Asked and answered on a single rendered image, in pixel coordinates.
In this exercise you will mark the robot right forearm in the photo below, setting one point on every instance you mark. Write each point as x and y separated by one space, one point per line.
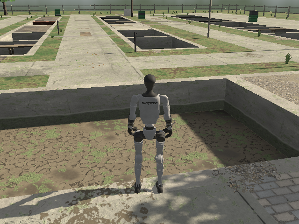
169 123

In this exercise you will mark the right robot upper arm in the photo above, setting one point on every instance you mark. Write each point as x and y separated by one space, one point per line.
166 107

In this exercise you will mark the robot left forearm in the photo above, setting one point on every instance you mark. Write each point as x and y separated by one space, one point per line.
130 123

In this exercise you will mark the robot left hand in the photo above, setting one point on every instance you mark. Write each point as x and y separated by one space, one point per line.
134 129

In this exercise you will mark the left robot foot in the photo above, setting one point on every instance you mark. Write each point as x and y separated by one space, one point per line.
137 189

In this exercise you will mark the left robot upper arm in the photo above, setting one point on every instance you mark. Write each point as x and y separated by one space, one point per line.
133 105

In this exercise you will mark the robot left thigh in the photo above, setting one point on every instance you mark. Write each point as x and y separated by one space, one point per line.
138 141

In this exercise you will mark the robot right hand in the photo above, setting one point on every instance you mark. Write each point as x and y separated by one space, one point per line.
167 131

